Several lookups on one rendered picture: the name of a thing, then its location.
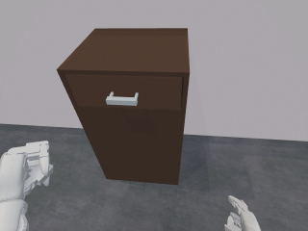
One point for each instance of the cabinet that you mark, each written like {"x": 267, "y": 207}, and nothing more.
{"x": 133, "y": 144}

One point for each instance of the left robot hand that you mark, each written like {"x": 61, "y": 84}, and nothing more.
{"x": 14, "y": 168}

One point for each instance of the right robot hand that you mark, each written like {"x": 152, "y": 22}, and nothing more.
{"x": 245, "y": 222}

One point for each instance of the drawer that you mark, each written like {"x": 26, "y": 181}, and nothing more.
{"x": 154, "y": 92}

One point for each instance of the handle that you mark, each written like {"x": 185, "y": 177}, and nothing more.
{"x": 124, "y": 101}

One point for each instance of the robot left forearm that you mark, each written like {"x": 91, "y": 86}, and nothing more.
{"x": 12, "y": 215}

